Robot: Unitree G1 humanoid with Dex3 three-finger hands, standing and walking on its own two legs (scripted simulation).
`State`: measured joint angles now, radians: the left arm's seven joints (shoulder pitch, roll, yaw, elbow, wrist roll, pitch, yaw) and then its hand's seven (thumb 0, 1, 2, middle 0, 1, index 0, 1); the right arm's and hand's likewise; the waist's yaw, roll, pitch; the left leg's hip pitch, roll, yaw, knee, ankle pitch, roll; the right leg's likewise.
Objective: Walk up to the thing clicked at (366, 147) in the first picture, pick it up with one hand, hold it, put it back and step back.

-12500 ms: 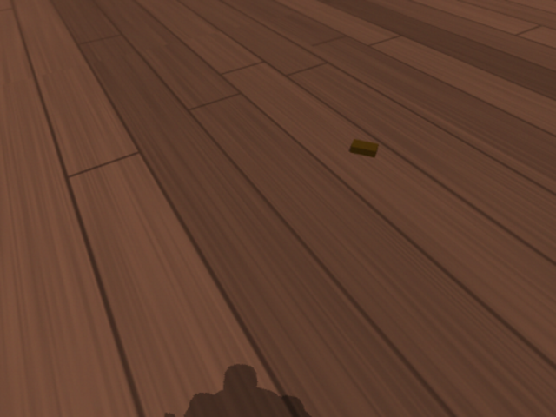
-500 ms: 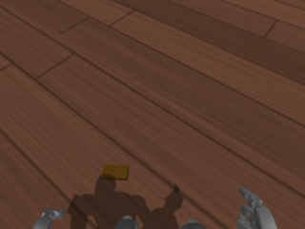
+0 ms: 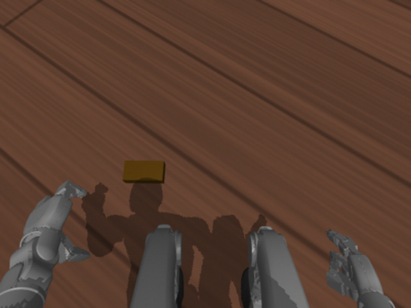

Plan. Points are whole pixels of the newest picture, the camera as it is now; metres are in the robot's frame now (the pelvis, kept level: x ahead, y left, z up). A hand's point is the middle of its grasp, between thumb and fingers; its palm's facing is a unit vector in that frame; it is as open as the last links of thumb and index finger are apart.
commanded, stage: rise first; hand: left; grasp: from above
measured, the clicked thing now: (144, 172) +0.52 +0.25 -0.50
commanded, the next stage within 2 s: none
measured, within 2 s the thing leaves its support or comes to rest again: neither
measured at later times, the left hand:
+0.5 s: hand (101, 193) +0.39 +0.31 -0.28, palm faces -0.47 -0.12 -0.87, open 14.1 cm
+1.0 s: hand (112, 183) +0.43 +0.31 -0.34, palm faces -0.47 -0.01 -0.88, open 14.2 cm
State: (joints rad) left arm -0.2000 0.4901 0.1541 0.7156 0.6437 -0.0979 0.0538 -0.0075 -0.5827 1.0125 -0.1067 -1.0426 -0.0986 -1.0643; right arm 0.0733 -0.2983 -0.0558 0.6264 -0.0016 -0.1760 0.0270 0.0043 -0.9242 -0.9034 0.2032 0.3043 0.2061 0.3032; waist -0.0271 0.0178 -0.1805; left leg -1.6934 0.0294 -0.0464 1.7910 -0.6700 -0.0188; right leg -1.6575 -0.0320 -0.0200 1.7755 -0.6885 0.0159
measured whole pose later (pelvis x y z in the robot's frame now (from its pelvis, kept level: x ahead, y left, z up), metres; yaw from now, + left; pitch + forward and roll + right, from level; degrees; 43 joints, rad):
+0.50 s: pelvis -0.04 +0.01 -0.14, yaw -4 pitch +33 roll -7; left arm -0.73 0.73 0.16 1.17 1.12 -0.32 0.20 -0.01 -0.54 1.05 -0.08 -1.01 -0.07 -1.03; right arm 0.15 -0.28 -0.02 0.75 -0.07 -0.04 0.08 0.00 -0.88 -0.89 0.20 0.30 0.21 0.30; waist -0.12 0.00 -0.09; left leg -2.18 0.02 -0.12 2.23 -0.64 0.00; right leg -2.10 -0.01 -0.06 2.17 -0.65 0.03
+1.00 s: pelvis -0.03 +0.01 -0.18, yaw -6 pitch +34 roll -9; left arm -0.91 0.83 0.15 1.39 1.32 -0.35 0.34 0.00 -0.53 1.02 -0.08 -0.97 -0.08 -0.98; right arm 0.11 -0.27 0.04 0.74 -0.15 0.00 0.13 0.00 -0.90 -0.90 0.20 0.30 0.21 0.30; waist -0.19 -0.02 -0.04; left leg -2.30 0.01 -0.14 2.38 -0.68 0.00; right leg -2.21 -0.01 -0.07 2.30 -0.68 0.04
